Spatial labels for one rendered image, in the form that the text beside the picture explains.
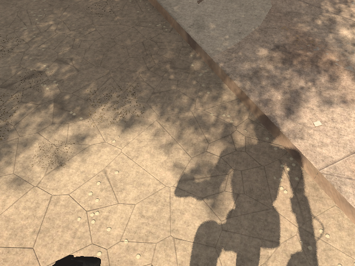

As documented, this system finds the robot left hand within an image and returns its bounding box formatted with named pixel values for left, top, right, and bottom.
left=52, top=255, right=101, bottom=266

